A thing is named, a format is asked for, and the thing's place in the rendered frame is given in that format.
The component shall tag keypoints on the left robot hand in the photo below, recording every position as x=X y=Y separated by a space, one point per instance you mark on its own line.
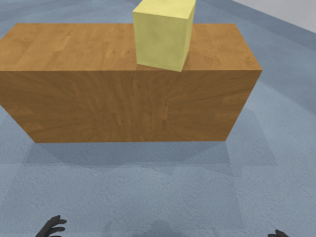
x=47 y=229

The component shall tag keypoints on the carton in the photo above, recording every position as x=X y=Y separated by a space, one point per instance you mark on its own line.
x=162 y=32

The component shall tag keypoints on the pedestal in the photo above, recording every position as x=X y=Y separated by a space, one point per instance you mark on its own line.
x=80 y=83

